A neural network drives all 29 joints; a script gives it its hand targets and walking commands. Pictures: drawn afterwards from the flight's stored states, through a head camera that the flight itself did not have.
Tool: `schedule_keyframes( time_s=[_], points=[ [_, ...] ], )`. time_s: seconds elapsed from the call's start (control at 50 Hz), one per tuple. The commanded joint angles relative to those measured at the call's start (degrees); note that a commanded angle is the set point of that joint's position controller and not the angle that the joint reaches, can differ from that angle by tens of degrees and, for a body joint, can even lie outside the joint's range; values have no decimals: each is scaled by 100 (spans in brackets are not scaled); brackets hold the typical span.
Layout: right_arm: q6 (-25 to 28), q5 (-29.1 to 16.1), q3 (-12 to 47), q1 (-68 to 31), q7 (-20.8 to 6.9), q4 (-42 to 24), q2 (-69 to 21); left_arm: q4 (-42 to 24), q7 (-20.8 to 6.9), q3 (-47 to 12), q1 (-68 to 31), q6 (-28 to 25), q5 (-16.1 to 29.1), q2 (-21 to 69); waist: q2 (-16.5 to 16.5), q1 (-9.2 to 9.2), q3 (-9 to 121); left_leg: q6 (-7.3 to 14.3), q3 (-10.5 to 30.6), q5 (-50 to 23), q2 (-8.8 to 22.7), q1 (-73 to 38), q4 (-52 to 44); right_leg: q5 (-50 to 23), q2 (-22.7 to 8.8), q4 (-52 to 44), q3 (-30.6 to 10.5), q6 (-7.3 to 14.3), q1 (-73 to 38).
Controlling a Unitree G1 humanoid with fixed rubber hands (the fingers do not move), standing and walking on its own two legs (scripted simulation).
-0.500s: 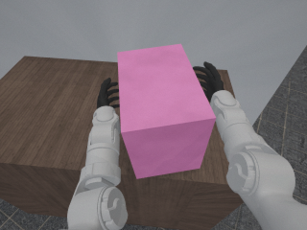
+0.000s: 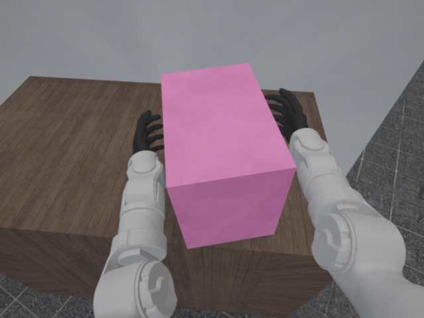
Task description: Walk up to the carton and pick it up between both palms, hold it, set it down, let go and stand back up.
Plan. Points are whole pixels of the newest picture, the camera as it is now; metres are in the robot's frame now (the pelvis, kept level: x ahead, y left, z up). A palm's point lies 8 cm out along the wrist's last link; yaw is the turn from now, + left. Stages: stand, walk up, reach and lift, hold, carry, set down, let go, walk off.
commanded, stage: set down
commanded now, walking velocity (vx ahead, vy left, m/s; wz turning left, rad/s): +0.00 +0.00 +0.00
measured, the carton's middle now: (218, 155) +0.45 +0.03 +0.05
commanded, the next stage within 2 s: none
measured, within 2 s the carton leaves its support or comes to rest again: rests again in 0.54 s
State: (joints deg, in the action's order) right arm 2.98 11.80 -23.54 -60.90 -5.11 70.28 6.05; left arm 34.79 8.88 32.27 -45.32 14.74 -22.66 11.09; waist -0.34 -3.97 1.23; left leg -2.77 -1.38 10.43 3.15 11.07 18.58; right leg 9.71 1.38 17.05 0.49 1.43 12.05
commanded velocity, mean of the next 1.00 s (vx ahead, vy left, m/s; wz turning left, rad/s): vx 0.00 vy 0.00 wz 0.00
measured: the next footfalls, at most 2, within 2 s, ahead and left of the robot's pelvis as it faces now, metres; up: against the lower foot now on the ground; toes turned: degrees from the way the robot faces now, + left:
none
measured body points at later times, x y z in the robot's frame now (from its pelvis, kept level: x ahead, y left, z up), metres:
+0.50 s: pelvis +0.00 +0.00 +0.00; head +0.03 +0.00 +0.45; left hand +0.41 +0.18 +0.11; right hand +0.47 -0.11 +0.13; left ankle -0.04 +0.15 -0.75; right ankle -0.02 -0.10 -0.75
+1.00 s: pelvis +0.01 +0.00 +0.00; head +0.05 -0.01 +0.45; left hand +0.41 +0.17 +0.10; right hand +0.47 -0.12 +0.12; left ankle -0.03 +0.14 -0.74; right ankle -0.02 -0.10 -0.75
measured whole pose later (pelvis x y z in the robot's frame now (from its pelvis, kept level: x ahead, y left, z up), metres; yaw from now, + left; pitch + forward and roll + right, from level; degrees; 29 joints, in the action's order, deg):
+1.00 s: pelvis +0.01 +0.00 +0.00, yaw +0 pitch +5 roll +1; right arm 1.4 16.1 -26.3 -55.9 -7.9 61.1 3.6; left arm 32.3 7.2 35.2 -43.9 12.1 -25.3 13.8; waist -0.3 -4.0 1.2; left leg -1.8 -3.0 10.3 3.4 11.1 18.6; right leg 10.4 1.4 17.2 0.5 1.7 12.1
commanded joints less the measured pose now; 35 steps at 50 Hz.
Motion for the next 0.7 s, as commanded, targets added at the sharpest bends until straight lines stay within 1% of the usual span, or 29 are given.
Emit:
schedule_keyframes(
  time_s=[0.0,0.38,0.68],
  points=[
    [160,121,704,-2384,-785,-531,-2450,-154,-318,-929,-2781,-374,-284,1820,-35,-948,2781,52,-613,-3328,-159,-472,210,-1619,91,190,398,-100,-726],
    [21,403,553,-1887,-903,-663,-2498,-78,-439,-668,-2270,-305,-508,1882,-66,-849,2384,107,-661,-3165,-157,-512,119,-1358,101,125,414,-98,-608],
    [-43,478,599,-1571,-971,-839,-2506,-69,-506,-548,-1878,-258,-589,1905,-141,-824,2192,176,-659,-3106,-174,-470,94,-1393,111,139,385,-118,-599]
  ],
)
